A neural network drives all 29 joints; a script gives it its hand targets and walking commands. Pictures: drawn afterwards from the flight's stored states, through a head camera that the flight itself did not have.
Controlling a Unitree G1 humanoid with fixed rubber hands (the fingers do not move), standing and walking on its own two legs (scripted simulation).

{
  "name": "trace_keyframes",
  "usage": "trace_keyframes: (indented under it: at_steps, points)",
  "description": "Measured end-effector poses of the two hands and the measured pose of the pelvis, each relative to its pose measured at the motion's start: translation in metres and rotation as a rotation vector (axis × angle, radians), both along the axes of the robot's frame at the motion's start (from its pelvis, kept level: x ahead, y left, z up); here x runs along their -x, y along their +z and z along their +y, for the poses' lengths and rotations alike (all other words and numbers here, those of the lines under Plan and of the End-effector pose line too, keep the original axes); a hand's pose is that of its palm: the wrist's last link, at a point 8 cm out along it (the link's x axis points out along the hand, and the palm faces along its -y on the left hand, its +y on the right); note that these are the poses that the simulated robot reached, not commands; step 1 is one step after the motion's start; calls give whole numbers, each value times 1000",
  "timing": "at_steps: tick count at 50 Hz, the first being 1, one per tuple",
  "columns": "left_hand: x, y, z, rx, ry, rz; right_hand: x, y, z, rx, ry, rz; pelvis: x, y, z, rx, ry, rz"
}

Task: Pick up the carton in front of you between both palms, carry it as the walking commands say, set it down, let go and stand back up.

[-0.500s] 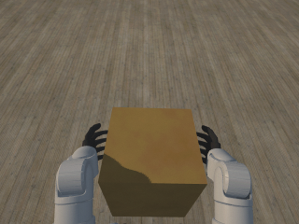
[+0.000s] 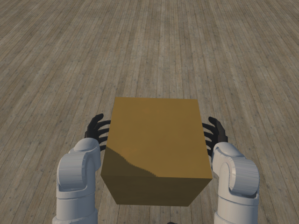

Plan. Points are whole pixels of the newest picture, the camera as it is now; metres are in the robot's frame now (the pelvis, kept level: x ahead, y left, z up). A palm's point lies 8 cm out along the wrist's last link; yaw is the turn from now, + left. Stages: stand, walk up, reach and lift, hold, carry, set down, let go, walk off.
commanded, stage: carry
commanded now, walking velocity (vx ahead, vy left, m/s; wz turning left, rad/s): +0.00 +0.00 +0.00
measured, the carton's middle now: (154, 155) +0.28 +0.00 +0.00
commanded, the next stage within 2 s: hold in 1.70 s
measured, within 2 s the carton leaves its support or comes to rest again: neither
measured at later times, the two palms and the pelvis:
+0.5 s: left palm (90, 114) +0.36 +0.17 +0.09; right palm (204, 116) +0.35 -0.13 +0.09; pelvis +0.09 +0.02 +0.00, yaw -1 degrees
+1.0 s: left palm (86, 131) +0.32 +0.18 +0.07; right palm (202, 134) +0.31 -0.12 +0.07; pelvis +0.06 +0.03 -0.01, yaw -1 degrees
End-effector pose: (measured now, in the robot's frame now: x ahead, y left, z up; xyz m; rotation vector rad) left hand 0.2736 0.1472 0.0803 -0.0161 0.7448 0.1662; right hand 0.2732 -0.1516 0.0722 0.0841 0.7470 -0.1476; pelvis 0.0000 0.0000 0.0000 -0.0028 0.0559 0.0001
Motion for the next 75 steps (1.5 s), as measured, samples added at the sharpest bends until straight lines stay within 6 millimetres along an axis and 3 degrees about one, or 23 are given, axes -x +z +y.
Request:
trace_keyframes:
  at_steps: [8,12,24,33,58,69,75]
  points:
    - [-48,11,9,25,-5,-58,-47,19,9,32,2,-58,-53,-1,8,8,-9,4]
    - [-64,8,14,33,-3,-48,-64,18,14,40,3,-48,-71,-3,12,7,-10,12]
    - [-83,5,23,29,-8,-35,-81,14,23,40,1,-35,-89,-2,22,8,-12,16]
    - [-78,4,27,26,-11,-41,-76,13,27,39,-1,-41,-85,-5,26,9,-11,11]
    - [-33,-26,28,-19,-48,-27,-30,-18,28,80,32,-27,-43,-4,28,2,-13,-28]
    - [-35,-47,27,-50,-73,-39,-31,-39,28,112,56,-40,-27,-3,28,-2,-15,-32]
    - [-41,-49,27,-51,-72,-75,-37,-41,27,111,51,-76,-22,-3,28,-3,-15,-29]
